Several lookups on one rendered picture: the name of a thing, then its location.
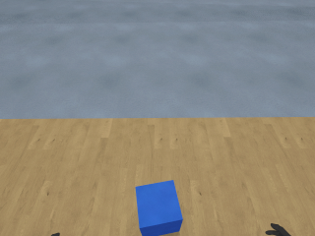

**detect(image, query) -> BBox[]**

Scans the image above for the carton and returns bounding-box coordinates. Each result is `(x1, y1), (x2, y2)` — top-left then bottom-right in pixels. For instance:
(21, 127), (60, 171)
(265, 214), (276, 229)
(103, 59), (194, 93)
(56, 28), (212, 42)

(135, 180), (183, 236)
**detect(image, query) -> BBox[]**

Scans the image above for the robot right hand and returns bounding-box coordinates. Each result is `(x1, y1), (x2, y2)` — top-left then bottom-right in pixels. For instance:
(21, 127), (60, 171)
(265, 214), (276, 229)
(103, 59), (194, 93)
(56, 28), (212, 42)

(265, 223), (291, 236)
